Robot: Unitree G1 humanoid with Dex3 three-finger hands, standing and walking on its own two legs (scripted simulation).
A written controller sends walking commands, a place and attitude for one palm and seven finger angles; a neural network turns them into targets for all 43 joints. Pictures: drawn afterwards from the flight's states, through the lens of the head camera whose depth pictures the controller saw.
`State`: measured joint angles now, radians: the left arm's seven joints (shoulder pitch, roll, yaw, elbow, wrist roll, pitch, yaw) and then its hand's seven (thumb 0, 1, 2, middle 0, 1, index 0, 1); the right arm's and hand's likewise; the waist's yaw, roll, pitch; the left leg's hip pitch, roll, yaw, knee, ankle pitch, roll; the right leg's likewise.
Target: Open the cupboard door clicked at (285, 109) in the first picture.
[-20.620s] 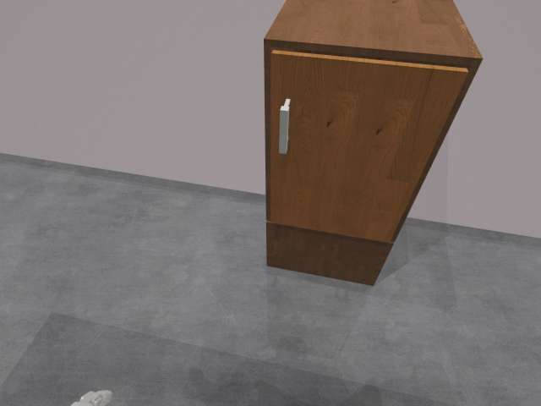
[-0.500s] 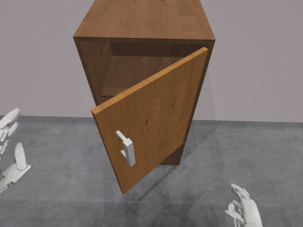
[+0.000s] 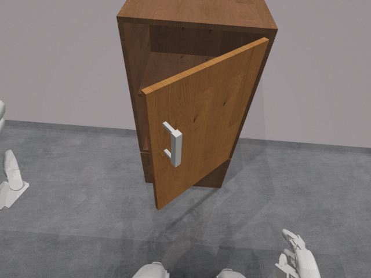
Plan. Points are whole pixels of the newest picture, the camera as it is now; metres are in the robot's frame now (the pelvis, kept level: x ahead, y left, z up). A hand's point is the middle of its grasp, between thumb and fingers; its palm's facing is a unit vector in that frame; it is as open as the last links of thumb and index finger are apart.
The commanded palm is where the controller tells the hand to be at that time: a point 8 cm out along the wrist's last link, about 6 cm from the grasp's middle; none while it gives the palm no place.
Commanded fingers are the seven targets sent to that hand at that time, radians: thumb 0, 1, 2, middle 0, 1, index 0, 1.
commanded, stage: step back with the hand held close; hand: left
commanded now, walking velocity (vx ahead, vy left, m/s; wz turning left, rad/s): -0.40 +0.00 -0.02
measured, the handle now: (171, 144) +0.43 +0.07 +0.01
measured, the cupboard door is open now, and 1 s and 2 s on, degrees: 43 43 43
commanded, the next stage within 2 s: stop stepping back and stand still in 0.18 s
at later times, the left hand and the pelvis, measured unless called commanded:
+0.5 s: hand (5, 229) +0.14 +0.24 +0.18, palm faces +0.34 -0.82 -0.46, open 7.4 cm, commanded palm +0.06 +0.29 +0.20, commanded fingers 0.00 0.90 0.90 -0.20 -0.30 -0.20 -0.30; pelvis -0.09 -0.01 +0.02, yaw -2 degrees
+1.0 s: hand out of the picture +0.08 +0.24 +0.18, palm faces +0.42 -0.79 -0.45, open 7.4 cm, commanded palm +0.02 +0.28 +0.20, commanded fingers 0.00 0.90 0.90 -0.20 -0.30 -0.20 -0.30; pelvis -0.12 -0.01 +0.01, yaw -1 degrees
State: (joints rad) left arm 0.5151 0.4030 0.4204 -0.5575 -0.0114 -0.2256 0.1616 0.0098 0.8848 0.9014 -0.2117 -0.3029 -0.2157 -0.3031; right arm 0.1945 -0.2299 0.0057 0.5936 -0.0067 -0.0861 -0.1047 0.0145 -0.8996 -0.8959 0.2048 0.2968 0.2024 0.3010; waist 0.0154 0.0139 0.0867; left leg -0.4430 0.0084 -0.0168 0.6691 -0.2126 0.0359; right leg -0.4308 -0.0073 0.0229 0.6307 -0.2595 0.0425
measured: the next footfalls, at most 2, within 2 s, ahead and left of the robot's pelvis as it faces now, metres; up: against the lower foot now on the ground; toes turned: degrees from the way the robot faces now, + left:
right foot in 0.22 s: -0.08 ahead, -0.14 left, +0.00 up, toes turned +2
left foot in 0.40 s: +0.01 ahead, +0.07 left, +0.00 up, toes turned +1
